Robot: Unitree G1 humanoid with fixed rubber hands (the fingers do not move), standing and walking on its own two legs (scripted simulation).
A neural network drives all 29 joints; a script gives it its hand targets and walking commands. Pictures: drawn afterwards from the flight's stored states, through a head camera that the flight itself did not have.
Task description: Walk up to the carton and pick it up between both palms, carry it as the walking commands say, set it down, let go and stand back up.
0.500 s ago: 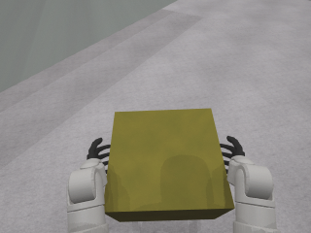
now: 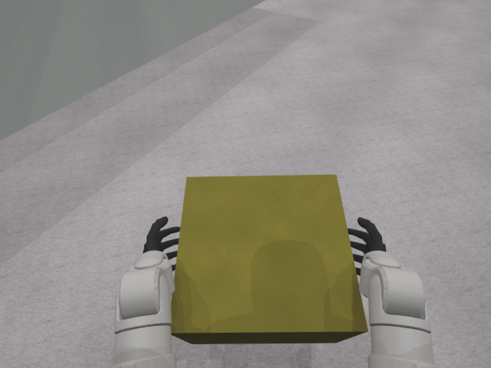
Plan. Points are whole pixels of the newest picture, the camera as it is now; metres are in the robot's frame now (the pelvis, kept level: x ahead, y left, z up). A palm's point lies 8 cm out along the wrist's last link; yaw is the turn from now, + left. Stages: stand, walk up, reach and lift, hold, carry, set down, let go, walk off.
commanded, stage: carry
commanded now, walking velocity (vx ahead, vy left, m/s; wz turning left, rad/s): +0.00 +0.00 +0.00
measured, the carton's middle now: (262, 261) +0.31 +0.00 -0.02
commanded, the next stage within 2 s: hold in 1.36 s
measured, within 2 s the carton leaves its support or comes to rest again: neither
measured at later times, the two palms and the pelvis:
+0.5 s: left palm (163, 249) +0.30 +0.17 +0.05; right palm (374, 251) +0.29 -0.18 +0.05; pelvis +0.03 -0.01 +0.00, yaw +0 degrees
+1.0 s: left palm (167, 243) +0.30 +0.16 +0.05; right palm (377, 247) +0.30 -0.18 +0.05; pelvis +0.04 -0.01 +0.00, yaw +0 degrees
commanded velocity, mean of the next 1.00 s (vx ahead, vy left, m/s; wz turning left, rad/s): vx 0.00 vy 0.00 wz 0.00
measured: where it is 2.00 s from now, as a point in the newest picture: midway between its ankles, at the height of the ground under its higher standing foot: outside the picture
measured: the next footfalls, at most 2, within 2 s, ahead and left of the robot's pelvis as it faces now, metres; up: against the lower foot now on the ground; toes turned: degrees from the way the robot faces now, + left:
none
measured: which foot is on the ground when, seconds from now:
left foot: down 0.00-1.00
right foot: down 0.00-1.00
